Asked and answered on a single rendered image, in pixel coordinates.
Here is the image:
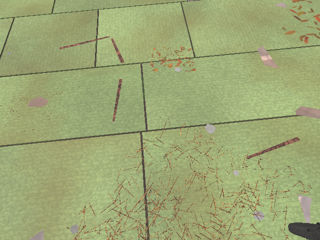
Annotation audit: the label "robot right hand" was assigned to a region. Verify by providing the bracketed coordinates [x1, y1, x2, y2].
[288, 222, 320, 240]

